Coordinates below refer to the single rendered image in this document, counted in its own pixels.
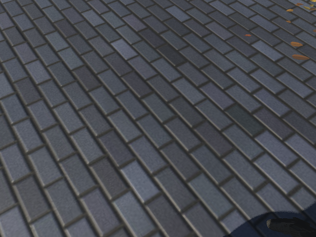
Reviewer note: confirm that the robot right hand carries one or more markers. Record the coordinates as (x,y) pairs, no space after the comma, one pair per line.
(292,226)

